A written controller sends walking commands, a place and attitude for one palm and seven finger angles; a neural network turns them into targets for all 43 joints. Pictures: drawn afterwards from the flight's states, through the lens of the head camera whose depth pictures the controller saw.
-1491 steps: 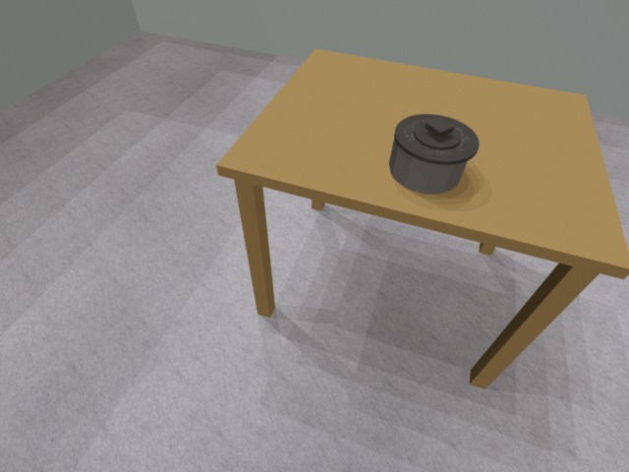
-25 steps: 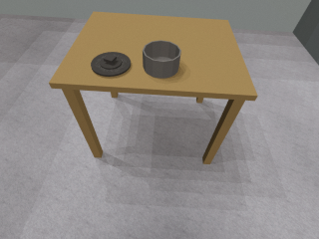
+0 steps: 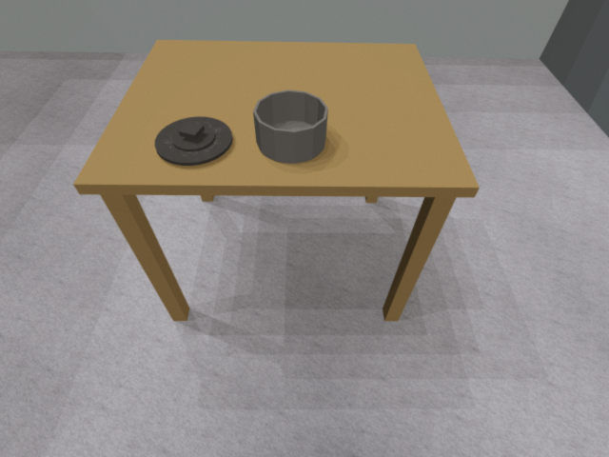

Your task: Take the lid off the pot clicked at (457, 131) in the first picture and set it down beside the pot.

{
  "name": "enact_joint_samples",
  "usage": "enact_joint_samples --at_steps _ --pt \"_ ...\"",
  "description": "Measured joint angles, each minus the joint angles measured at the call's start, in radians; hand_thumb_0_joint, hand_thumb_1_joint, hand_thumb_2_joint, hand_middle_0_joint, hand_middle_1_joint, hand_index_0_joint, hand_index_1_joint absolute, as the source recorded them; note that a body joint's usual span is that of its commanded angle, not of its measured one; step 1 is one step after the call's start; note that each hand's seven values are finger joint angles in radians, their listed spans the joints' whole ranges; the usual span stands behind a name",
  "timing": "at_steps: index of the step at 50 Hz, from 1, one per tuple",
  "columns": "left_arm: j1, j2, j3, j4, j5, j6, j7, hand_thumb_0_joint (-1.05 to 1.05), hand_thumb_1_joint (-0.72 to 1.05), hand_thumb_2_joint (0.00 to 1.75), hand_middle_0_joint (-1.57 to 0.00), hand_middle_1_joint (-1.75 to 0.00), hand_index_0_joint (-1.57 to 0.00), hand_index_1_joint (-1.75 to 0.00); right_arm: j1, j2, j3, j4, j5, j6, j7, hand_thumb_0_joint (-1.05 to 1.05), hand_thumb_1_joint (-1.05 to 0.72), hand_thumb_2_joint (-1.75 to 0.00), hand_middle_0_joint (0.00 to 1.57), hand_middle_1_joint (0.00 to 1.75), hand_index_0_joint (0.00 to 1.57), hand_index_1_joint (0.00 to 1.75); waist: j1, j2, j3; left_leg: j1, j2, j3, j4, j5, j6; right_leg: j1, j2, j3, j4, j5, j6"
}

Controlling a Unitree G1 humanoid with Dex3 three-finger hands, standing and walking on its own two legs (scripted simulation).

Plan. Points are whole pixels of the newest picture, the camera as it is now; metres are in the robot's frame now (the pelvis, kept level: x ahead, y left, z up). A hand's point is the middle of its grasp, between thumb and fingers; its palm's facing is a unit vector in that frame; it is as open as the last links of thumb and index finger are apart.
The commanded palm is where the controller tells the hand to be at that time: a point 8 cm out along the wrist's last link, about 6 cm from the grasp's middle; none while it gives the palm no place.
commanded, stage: let the arm hang, fingers relaxed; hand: left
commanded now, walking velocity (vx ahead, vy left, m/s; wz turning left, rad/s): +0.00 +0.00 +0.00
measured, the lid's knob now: (191, 130) +0.78 +0.29 -0.04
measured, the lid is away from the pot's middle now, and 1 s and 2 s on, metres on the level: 0.23 0.23 0.23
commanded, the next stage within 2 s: look to check the result in 0.46 s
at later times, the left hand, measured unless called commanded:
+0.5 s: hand out of the picture +0.05 +0.18 -0.18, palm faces +0.00 -0.98 -0.20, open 7.3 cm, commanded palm none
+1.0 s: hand out of the picture +0.06 +0.18 -0.18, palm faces +0.00 -0.98 -0.21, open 7.3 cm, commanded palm none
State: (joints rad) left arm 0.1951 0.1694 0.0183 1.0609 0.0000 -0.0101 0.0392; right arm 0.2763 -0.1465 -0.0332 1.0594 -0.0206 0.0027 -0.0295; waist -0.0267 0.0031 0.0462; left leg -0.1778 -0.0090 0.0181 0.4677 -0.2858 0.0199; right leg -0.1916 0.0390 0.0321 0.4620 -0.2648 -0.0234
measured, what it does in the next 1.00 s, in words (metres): stands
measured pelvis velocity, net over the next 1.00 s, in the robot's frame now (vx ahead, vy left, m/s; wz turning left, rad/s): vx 0.03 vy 0.00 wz -0.03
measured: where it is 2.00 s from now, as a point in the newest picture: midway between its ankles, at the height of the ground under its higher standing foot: outside the picture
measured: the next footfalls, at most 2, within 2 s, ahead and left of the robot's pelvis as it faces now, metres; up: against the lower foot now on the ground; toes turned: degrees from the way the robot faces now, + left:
none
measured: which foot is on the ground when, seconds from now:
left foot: down 0.00-1.00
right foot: down 0.00-1.00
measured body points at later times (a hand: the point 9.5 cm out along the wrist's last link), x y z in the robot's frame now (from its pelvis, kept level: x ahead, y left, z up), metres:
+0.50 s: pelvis +0.02 +0.00 +0.00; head +0.05 +0.00 +0.45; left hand +0.05 +0.23 -0.16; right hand +0.02 -0.22 -0.16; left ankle -0.02 +0.11 -0.74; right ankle -0.01 -0.11 -0.74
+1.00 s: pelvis +0.03 +0.00 +0.00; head +0.05 +0.01 +0.45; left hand +0.06 +0.23 -0.16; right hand +0.01 -0.21 -0.16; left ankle -0.02 +0.11 -0.74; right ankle -0.01 -0.11 -0.74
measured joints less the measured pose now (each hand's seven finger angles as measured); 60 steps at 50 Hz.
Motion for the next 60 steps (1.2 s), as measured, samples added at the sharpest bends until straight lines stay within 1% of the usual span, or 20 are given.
enact_joint_samples --at_steps 23,60 --pt "0.035 -0.008 -0.001 0.028 -0.002 0.009 0.002 0.0 0.91 0.9 -0.2 -0.3 -0.2 -0.3 -0.012 0.01 0.003 0.018 0.004 0.004 -0.006 0.0 -0.91 -0.9 0.2 0.3 0.2 0.3 0.006 -0.003 0.026 0.038 0.005 0.015 -0.012 -0.027 0.002 0.033 0.005 0.016 -0.012 -0.021 0.002" --pt "0.036 -0.008 0.005 0.026 -0.001 0.005 0.005 0.0 0.92 0.9 -0.2 -0.3 -0.2 -0.3 0.001 0.025 0.0 0.037 0.007 -0.001 -0.008 0.0 -0.91 -0.9 0.2 0.3 0.19 0.3 0.002 -0.007 0.02 0.058 0.005 0.028 -0.029 -0.03 0.005 0.046 0.005 0.029 -0.023 -0.022 0.005"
